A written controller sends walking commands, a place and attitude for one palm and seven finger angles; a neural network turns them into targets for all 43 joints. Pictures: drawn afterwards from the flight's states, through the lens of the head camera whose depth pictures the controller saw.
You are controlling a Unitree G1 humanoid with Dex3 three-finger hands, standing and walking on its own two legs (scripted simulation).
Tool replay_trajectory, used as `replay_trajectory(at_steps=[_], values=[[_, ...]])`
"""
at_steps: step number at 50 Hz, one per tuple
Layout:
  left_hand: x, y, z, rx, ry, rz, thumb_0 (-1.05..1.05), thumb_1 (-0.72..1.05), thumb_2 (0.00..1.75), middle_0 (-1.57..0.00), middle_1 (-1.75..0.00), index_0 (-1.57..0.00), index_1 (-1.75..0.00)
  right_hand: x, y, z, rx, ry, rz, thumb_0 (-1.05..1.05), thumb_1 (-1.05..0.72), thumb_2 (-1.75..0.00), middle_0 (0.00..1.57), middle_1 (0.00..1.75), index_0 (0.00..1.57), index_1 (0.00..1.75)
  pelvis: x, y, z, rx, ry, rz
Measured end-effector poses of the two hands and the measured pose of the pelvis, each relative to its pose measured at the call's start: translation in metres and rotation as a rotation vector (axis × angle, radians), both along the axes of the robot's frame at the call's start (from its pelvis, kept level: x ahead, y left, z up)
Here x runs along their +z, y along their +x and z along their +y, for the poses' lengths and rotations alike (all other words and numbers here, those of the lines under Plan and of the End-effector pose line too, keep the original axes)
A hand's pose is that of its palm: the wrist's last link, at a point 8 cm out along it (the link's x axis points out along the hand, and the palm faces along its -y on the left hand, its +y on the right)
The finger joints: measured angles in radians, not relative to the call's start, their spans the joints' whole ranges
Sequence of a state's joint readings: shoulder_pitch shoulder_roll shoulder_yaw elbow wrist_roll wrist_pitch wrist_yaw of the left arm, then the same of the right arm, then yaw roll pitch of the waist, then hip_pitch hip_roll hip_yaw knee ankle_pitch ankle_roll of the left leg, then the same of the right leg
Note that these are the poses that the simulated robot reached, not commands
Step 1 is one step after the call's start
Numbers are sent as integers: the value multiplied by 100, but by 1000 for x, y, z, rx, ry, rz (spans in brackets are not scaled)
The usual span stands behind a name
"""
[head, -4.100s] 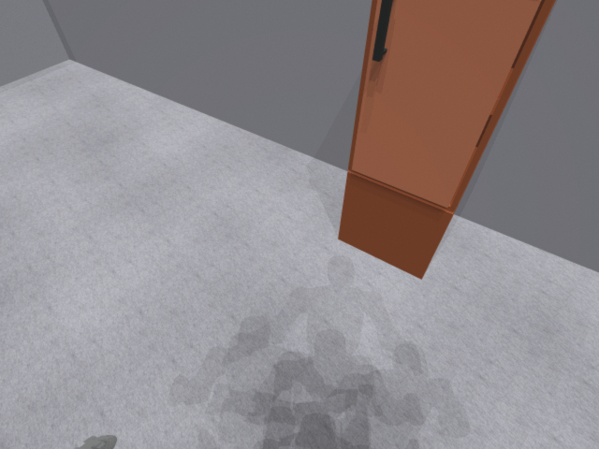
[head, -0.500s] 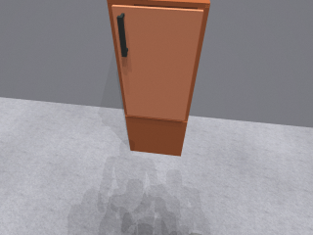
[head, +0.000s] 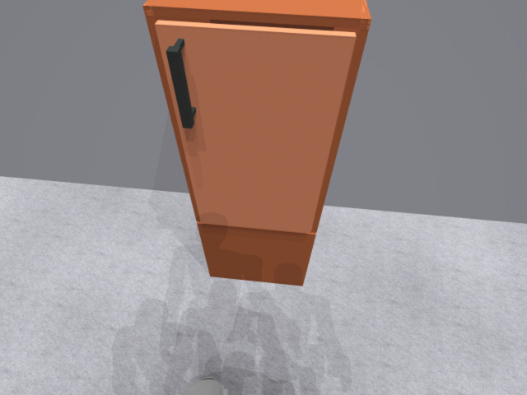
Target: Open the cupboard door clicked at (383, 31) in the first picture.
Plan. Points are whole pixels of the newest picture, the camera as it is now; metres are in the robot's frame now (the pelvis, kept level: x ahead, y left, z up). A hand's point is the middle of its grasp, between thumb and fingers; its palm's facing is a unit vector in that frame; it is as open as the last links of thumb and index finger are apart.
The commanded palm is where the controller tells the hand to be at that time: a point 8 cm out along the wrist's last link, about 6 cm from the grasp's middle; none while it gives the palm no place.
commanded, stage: come to a stop and stand still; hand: left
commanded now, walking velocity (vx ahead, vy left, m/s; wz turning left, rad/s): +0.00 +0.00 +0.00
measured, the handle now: (184, 85) +0.61 +0.19 +0.14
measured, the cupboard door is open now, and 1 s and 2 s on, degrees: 0 0 0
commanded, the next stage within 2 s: look again from close up in 1.14 s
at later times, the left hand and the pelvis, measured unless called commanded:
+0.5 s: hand out of the picture +0.11 +0.25 -0.17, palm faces +0.00 -0.97 -0.23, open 7.4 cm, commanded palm none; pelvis +0.03 +0.04 +0.00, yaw -3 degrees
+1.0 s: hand out of the picture +0.00 +0.15 -0.18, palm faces +0.03 -0.99 -0.16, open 7.3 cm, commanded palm none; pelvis +0.00 -0.01 +0.00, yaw -2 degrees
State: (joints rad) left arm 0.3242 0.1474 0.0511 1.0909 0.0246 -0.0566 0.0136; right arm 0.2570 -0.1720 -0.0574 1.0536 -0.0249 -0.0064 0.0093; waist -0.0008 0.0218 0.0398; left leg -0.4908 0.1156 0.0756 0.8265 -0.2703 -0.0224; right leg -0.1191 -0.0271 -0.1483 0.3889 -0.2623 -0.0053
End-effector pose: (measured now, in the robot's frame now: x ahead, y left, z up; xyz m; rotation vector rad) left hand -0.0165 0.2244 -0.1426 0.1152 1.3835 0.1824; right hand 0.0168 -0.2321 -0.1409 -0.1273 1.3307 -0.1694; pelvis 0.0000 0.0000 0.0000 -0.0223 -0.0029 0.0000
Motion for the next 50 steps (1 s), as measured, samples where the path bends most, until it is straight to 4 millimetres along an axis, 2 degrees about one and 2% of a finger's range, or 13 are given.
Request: replay_trajectory(at_steps=[4, 7, 11, 15, 21, 24, 27, 30, 33, 36, 40, 45, 50], values=[[-15, 0, 13, 39, -44, 79, 0, 92, 90, -20, -30, -20, -30, 3, 64, 14, 54, -43, -78, 1, -92, -90, 20, 30, 20, 30, -8, 30, 22, 1, -20, -10], [-30, 9, 26, 51, -62, 127, 1, 91, 90, -20, -30, -20, -30, 4, 100, 32, 78, -75, -121, 1, -92, -90, 19, 30, 20, 30, -16, 49, 38, -10, -10, -21], [-27, 34, 41, 25, -55, 137, 1, 91, 90, -20, -30, -20, -30, 13, 125, 55, 67, -76, -149, 1, -91, -90, 20, 30, 20, 30, -9, 58, 49, -36, -16, -19], [-19, 67, 59, -16, -28, 75, 1, 91, 90, -20, -30, -20, -30, 20, 129, 63, 27, -73, -170, 0, -92, -89, 20, 30, 20, 30, -2, 53, 52, -55, -24, -8], [-9, 110, 75, -57, 27, -56, 1, 91, 90, -20, -30, -20, -30, 22, 104, 46, -13, -89, -157, 0, -92, -89, 20, 30, 20, 30, 0, 40, 46, -62, -23, -7], [-3, 121, 72, -76, 47, -109, 1, 91, 90, -19, -30, -20, -30, 18, 82, 33, -33, -85, -132, 0, -91, -89, 20, 30, 20, 30, -1, 32, 40, -59, -19, -10], [4, 123, 61, -98, 62, -145, 1, 91, 90, -19, -30, -20, -30, 9, 57, 19, -54, -69, -99, 0, -91, -89, 20, 30, 20, 30, -3, 24, 31, -53, -13, -11], [8, 113, 45, -108, 79, -167, 1, 91, 90, -19, -30, -20, -30, -5, 31, 2, -74, -42, -60, 1, -91, -90, 20, 30, 20, 30, -9, 16, 17, -48, 12, -8], [11, 90, 26, -108, 88, -140, 0, 91, 90, -19, -30, -20, -30, -15, 6, -9, -94, -12, -9, 1, -91, -90, 20, 30, 20, 30, -9, 9, 6, -46, 25, -9], [14, 67, 8, -95, 69, -87, 1, 91, 90, -20, -30, -20, -30, -14, -14, -12, -101, 9, 40, 1, -91, -90, 20, 30, 20, 30, -3, 7, -1, -51, 30, -4], [7, 48, -10, -82, 36, -34, 1, 92, 90, -20, -30, -20, -30, -13, -36, -10, -104, 17, 89, 1, -91, -90, 20, 30, 20, 30, -1, 5, -8, -45, 23, 3], [-9, 29, -16, -41, 0, 11, 2, 94, 90, -20, -30, -21, -30, -13, -52, 2, -77, 10, 149, 1, -91, -90, 20, 30, 20, 30, -7, 2, -11, -29, 1, 7], [-8, 12, -25, -21, -30, 46, 2, 93, 90, -20, -30, -20, -30, -7, -50, 14, -53, 31, 144, 1, -91, -90, 20, 30, 20, 30, -1, -2, -14, -40, 20, -7]])
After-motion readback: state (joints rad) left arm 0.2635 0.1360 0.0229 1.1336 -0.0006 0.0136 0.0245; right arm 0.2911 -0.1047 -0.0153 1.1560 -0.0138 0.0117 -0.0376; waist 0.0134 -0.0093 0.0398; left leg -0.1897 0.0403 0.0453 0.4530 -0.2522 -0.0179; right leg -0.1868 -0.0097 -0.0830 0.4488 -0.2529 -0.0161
